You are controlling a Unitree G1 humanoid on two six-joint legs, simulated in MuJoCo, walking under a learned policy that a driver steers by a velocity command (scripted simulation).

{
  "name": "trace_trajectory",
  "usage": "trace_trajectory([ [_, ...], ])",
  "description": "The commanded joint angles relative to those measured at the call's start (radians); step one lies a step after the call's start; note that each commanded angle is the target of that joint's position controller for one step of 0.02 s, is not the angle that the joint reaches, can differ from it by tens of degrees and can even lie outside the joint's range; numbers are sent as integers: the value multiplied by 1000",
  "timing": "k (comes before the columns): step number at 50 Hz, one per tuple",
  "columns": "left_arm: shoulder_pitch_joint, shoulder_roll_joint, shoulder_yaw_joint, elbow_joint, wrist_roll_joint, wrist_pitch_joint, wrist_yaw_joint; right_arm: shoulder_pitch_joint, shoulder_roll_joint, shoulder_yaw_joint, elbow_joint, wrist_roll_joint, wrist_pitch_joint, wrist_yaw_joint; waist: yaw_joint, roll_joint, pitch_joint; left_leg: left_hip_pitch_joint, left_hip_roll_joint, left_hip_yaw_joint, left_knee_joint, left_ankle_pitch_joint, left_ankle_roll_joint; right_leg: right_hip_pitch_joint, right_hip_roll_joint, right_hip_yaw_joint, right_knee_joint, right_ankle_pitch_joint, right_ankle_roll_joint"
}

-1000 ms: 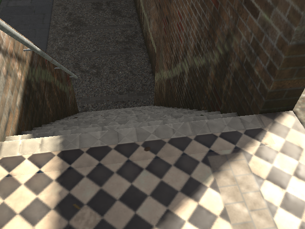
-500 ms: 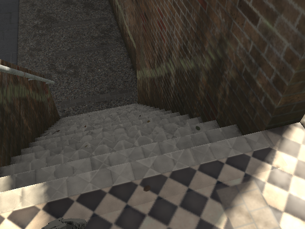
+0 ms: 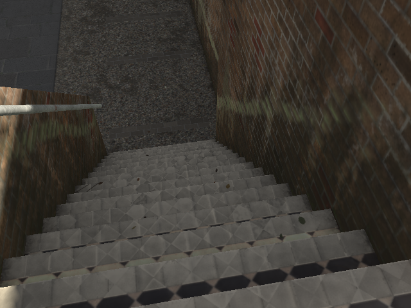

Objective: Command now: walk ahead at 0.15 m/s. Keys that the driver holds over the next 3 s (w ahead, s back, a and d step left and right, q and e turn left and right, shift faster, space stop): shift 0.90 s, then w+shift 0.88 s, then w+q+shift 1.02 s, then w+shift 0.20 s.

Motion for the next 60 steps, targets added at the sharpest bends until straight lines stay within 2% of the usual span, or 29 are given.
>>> trace_trajectory([
  [1,-30,111,12,-44,-5,14,18,249,-79,-21,57,-15,-12,-11,-109,-83,-94,356,-33,32,-129,88,31,-136,-212,77,134,727,-52],
  [2,25,122,16,-41,2,21,22,289,-142,-35,70,-14,-27,-14,-102,10,-115,436,57,-51,-180,527,46,-155,-147,50,272,521,-11],
  [3,150,66,8,-25,-20,33,28,335,-171,-39,69,-8,-29,-14,-81,153,-242,553,288,-239,-158,985,178,-194,-39,18,516,-11,24],
  [4,196,57,12,-13,-28,64,30,312,-134,-19,64,16,-17,-11,-70,189,-347,552,379,-394,-204,916,288,-210,2,111,621,-360,35],
  [5,147,82,19,-18,-7,89,33,235,-119,-13,46,23,-5,-12,-50,114,-281,446,350,-387,-265,622,290,-229,-30,168,654,-384,43],
  [6,79,76,19,-31,8,103,34,171,-100,-4,39,10,5,-19,-41,80,-203,363,314,-364,-315,371,266,-258,-42,174,649,-361,48],
  [7,40,67,17,-38,12,112,34,125,-82,4,34,-4,14,-26,-22,53,-156,279,271,-311,-361,209,225,-237,-63,178,585,-318,53],
  [10,39,27,6,-18,13,133,35,114,-85,3,52,-13,21,-27,-5,72,-136,203,172,-201,-392,24,145,-127,-61,132,373,-201,63],
  [13,45,15,-3,5,5,143,40,114,-102,-3,62,7,27,-22,-5,58,-148,196,156,-204,-409,-212,113,-58,-57,113,201,-70,59],
  [14,52,8,-7,15,9,143,40,101,-108,-6,61,16,36,-21,2,54,-126,157,144,-203,-421,-330,86,-18,-59,105,111,15,53],
  [15,40,23,-8,12,17,140,38,118,-109,-11,68,20,45,-20,-6,35,-91,119,131,-207,-441,-441,44,-5,-80,133,36,61,44],
  [16,30,51,-7,-1,31,131,37,136,-103,-13,73,24,54,-19,-21,13,-60,98,112,-205,-436,-490,3,-17,-140,202,-33,24,33],
  [17,-7,69,-8,-2,20,123,37,140,-90,-16,68,34,65,-16,-53,-95,15,173,53,-136,-425,-414,-16,-205,-160,245,-78,-132,16],
  [18,-31,42,-17,-5,19,110,38,146,-86,-15,81,29,68,-13,-65,-119,20,292,49,-122,-372,-302,-17,-293,-174,271,-140,-185,19],
  [19,-48,42,-19,-5,15,96,40,166,-72,-14,93,22,67,-10,-81,-129,2,367,45,-111,-336,-221,-15,-321,-180,277,-170,-174,27],
  [22,-47,59,-15,-5,8,77,45,197,-72,-12,126,13,57,-3,-88,-72,-30,411,52,-110,-317,-149,-12,-276,-171,263,-178,-97,28],
  [27,12,35,-19,12,11,80,44,189,-64,-4,157,18,54,-9,-67,-29,-23,365,58,-117,-338,-156,-15,-209,-159,240,-152,-30,16],
  [45,80,12,-40,55,8,81,50,229,-38,13,230,22,55,-21,-62,-36,-24,372,68,-117,-301,-51,-8,-147,-154,211,-121,105,18],
  [46,106,15,-38,62,12,82,50,241,-35,13,236,22,58,-21,-57,-44,-58,382,45,-104,-293,-184,-5,-138,-141,212,-140,-41,9],
  [47,123,58,-21,58,13,87,49,237,-65,-1,226,24,66,-20,-48,-75,-48,333,-10,-61,-219,-426,12,-143,-124,231,-131,-292,-25],
  [48,155,96,-5,50,18,94,45,181,-91,-13,197,19,74,-14,-16,-103,11,180,-37,-43,-153,-591,21,-133,-166,317,-178,-519,-70],
  [49,166,119,7,41,15,97,45,56,-58,-9,138,15,76,-5,23,-171,109,9,-68,28,-41,-494,5,-104,-261,439,-259,-596,-115],
  [50,158,124,14,32,14,93,47,-41,-37,-3,81,8,70,1,42,-202,173,-128,-29,50,57,-363,-5,-71,-358,519,-319,-538,-154],
  [51,174,112,18,35,25,83,48,-74,-52,-10,59,1,59,5,44,-157,171,-222,6,16,125,-331,-7,-10,-389,542,-328,-447,-173],
  [53,163,118,30,25,33,57,43,-53,-65,-19,40,0,33,19,16,-119,101,-278,47,-23,173,-295,-7,90,-392,506,-296,-307,-189],
  [56,103,110,37,-10,21,24,36,-76,-74,-30,7,12,16,35,-4,-124,60,-113,34,6,77,-265,-7,29,-329,373,-262,-130,-161],
  [58,88,136,44,-26,19,16,31,-73,-76,-35,-7,16,21,48,-10,-138,46,29,-2,55,17,-287,2,-49,-302,323,-236,-67,-147],
  [59,60,145,46,-37,11,14,32,-24,-75,-38,-1,14,19,54,-37,-128,43,161,-27,73,-23,-239,9,-121,-292,292,-210,22,-136],
  [60,22,157,47,-46,4,11,35,88,-74,-45,28,16,17,53,-101,-111,20,347,-59,92,-76,-182,13,-207,-269,244,-123,153,-110],
])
